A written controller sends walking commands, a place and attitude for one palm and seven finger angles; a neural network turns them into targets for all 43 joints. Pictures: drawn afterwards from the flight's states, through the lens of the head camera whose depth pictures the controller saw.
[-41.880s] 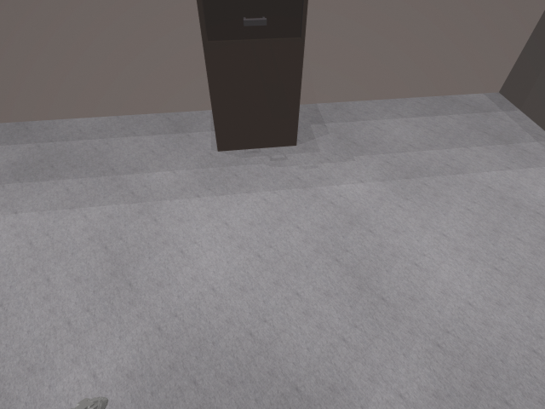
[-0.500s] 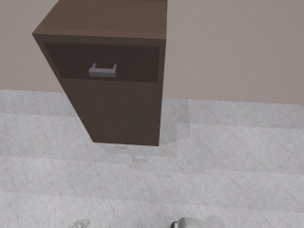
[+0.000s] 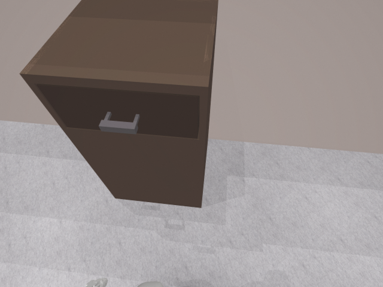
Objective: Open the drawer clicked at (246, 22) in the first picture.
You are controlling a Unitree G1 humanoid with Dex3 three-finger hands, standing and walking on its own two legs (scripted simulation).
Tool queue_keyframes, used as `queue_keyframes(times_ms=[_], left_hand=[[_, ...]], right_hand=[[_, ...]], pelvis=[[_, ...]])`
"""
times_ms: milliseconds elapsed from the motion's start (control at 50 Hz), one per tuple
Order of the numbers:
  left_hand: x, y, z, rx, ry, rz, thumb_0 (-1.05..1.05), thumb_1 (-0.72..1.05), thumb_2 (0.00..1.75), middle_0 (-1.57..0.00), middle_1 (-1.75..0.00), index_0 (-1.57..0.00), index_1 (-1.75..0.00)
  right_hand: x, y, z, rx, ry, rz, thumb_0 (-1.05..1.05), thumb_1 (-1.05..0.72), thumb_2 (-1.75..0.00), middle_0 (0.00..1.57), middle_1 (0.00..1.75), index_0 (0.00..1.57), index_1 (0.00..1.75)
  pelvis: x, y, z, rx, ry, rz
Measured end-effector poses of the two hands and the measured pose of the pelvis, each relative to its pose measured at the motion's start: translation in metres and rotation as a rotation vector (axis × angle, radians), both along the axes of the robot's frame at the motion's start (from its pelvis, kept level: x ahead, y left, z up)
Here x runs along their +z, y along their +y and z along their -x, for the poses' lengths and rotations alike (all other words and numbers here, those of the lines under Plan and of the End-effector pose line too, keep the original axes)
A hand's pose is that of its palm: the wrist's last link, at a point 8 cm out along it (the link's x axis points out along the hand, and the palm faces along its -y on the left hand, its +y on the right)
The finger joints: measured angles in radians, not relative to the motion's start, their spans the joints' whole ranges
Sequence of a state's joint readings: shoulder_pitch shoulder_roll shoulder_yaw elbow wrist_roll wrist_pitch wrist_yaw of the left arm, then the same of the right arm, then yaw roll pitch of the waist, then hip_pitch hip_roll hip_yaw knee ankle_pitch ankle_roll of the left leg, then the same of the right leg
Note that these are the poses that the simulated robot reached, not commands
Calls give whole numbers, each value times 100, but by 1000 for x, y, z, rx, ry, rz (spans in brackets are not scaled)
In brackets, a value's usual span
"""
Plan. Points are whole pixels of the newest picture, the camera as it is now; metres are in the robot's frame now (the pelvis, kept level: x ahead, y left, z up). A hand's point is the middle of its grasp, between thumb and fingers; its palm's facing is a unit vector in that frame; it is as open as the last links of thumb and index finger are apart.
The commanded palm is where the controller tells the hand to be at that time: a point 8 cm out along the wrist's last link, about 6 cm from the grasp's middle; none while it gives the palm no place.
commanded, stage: come to a stop and stand still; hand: left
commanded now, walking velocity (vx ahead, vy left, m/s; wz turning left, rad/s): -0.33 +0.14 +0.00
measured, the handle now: (120, 121) +0.52 +0.23 -0.04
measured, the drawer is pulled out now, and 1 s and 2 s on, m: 0.00 0.00 0.00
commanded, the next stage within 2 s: look again from close up in 1.48 s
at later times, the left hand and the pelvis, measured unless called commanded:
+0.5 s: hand out of the picture +0.08 +0.18 -0.16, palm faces -0.01 -0.95 -0.30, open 7.4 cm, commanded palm none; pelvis +0.03 -0.03 +0.01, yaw -2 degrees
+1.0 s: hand out of the picture +0.12 +0.20 -0.14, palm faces -0.06 -0.95 -0.31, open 7.4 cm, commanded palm none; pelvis +0.02 +0.00 +0.00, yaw -5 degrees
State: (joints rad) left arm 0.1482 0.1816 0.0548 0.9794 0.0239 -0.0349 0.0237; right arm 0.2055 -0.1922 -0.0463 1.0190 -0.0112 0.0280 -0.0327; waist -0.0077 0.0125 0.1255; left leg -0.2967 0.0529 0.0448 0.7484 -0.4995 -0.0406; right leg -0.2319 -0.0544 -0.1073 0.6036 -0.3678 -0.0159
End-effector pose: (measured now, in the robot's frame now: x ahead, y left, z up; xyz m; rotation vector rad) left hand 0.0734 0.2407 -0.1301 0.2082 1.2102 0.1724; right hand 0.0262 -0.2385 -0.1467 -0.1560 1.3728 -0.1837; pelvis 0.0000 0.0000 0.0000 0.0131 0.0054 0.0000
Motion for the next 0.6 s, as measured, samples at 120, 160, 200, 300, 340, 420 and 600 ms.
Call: queue_keyframes(times_ms=[120,160,200,300,340,420,600], left_hand=[[-9,8,1,14,107,2,0,91,90,-20,-30,-20,-30],[-8,11,-3,14,128,-7,0,91,90,-20,-30,-20,-30],[-5,11,-7,18,129,-17,0,91,90,-20,-30,-20,-30],[4,4,-18,12,79,-48,0,91,90,-20,-30,-20,-30],[0,2,-18,-4,60,-72,0,91,90,-20,-30,-20,-30],[6,-8,-11,-9,91,-74,0,91,90,-20,-30,-20,-30],[2,-6,7,23,139,-18,0,90,90,-21,-30,-20,-30]], right_hand=[[16,-17,-62,32,-108,66,0,-91,-90,20,30,20,30],[19,-21,-73,45,-127,79,0,-91,-90,20,30,20,30],[20,-25,-81,61,-129,88,0,-91,-90,20,30,20,30],[10,-38,-89,76,-117,62,0,-91,-90,20,30,20,30],[1,-44,-92,62,-124,40,0,-91,-90,20,30,20,30],[-1,-48,-92,41,-111,24,0,-91,-90,20,30,20,30],[16,-27,-88,49,-116,20,0,-91,-90,19,30,20,30]], pelvis=[[1,5,-17,-42,-3,10],[3,3,-19,-47,1,9],[5,-1,-20,-42,2,13],[2,-18,-24,-33,2,12],[-7,-27,-27,-34,8,-18],[-2,-28,-28,-30,0,-3],[7,-15,-32,-41,0,-6]])
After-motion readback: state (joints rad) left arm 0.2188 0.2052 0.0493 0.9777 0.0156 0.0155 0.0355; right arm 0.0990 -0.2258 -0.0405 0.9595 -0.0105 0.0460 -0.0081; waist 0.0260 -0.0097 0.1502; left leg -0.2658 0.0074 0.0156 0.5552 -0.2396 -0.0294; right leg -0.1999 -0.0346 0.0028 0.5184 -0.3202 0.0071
